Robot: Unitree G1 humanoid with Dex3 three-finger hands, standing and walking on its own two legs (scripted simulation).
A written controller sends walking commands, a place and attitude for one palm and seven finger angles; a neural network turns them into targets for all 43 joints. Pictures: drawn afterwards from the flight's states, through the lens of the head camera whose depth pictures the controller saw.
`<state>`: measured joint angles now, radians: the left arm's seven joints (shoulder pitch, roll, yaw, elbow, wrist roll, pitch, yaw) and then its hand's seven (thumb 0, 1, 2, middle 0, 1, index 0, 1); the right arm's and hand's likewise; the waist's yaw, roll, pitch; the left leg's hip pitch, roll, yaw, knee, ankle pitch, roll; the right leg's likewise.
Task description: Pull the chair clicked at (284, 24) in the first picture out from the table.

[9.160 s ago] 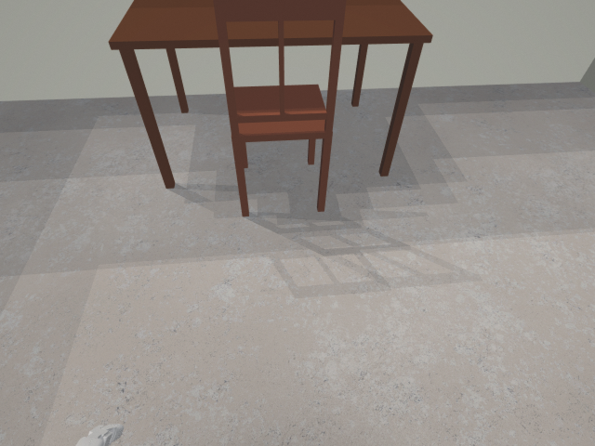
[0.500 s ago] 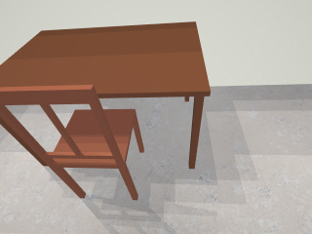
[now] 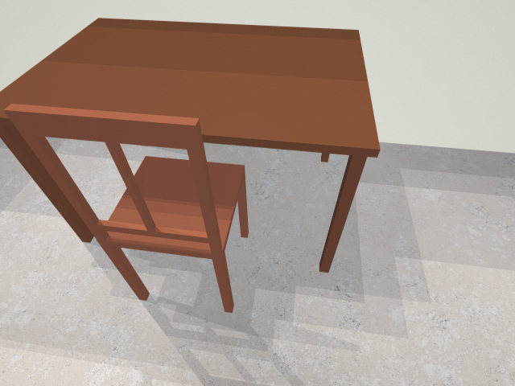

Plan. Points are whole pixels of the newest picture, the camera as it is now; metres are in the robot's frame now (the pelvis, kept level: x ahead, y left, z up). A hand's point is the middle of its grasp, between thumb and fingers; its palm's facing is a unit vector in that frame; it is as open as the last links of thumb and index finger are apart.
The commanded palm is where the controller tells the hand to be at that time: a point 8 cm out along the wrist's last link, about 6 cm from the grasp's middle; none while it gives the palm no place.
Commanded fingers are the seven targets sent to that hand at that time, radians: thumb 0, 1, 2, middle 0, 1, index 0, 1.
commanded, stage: come to a stop and stand still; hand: left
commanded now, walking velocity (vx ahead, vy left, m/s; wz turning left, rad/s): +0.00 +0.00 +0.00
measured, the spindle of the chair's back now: (134, 190) +0.53 +0.37 -0.08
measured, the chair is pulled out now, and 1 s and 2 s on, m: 0.00 0.00 0.00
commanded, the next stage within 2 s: look again from close up in 0.50 s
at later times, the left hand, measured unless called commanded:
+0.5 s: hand out of the picture +0.03 +0.22 -0.18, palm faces +0.02 -0.98 -0.19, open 7.4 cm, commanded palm none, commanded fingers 0.00 0.90 0.90 -0.20 -0.30 -0.20 -0.30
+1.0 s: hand out of the picture +0.01 +0.21 -0.18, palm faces +0.01 -0.98 -0.21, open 7.4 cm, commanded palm none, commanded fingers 0.00 0.90 0.90 -0.20 -0.30 -0.20 -0.30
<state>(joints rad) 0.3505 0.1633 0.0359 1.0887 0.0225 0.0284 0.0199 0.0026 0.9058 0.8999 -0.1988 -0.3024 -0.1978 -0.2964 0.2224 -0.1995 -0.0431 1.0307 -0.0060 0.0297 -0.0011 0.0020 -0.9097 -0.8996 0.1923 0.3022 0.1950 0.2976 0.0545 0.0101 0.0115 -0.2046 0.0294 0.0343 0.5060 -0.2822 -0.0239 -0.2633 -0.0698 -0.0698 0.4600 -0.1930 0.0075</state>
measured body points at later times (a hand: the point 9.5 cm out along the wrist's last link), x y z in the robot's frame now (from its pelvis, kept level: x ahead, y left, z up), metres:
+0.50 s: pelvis +0.02 +0.04 +0.00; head +0.02 +0.05 +0.45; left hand +0.03 +0.27 -0.16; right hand +0.00 -0.18 -0.16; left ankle -0.02 +0.14 -0.74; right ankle +0.01 -0.10 -0.74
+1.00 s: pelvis +0.01 +0.04 -0.01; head +0.01 +0.02 +0.44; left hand +0.01 +0.26 -0.16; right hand +0.01 -0.18 -0.17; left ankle -0.02 +0.14 -0.74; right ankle +0.01 -0.10 -0.74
